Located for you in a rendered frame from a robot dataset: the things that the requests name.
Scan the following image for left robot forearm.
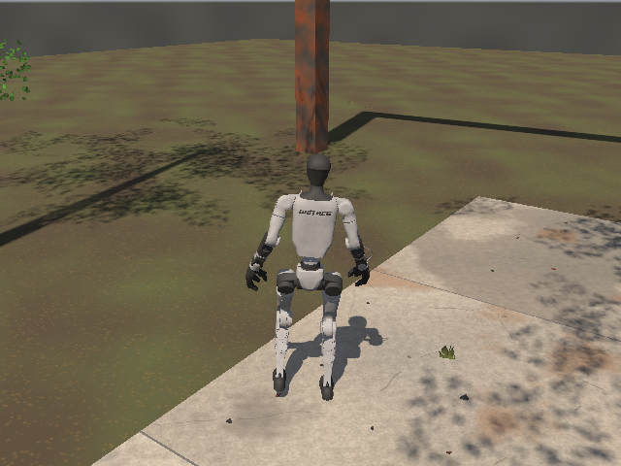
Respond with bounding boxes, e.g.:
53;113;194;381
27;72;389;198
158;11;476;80
249;231;273;272

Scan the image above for robot foot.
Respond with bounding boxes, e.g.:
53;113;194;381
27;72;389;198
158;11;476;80
319;375;334;401
273;368;286;391

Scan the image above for left robot foot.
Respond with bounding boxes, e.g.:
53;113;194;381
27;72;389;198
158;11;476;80
273;368;286;391

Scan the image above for right robot foot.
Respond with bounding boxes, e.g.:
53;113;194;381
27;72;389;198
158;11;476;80
319;375;334;401

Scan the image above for right robot hand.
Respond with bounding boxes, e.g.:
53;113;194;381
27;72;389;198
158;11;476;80
348;266;370;286

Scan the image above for robot left upper arm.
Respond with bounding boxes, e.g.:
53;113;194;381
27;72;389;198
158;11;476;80
264;194;296;248

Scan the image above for left robot hand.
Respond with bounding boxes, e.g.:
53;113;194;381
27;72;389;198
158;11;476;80
245;266;267;291

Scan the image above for robot right upper arm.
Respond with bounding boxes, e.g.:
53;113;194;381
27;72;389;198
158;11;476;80
336;197;361;250

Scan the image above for right robot forearm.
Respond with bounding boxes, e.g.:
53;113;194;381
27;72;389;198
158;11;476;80
351;235;368;271

